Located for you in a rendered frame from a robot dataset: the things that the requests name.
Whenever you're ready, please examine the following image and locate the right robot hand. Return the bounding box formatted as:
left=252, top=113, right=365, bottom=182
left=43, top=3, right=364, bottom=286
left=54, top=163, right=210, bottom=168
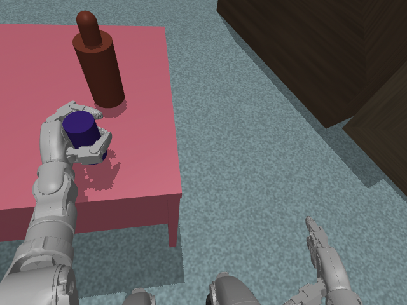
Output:
left=283, top=216, right=352, bottom=305

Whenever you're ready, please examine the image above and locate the desk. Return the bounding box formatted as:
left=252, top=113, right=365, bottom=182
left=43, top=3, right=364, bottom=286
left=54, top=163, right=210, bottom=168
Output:
left=0, top=24, right=182, bottom=247

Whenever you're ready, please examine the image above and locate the left robot hand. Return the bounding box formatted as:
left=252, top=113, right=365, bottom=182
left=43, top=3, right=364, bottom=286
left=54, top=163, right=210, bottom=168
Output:
left=39, top=100, right=112, bottom=167

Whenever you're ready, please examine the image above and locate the right robot arm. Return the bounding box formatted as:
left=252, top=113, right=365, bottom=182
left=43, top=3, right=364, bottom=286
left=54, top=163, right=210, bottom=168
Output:
left=326, top=289, right=362, bottom=305

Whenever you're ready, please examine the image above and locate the left robot arm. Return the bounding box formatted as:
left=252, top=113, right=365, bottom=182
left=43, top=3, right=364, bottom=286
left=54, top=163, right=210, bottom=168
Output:
left=0, top=161, right=79, bottom=305

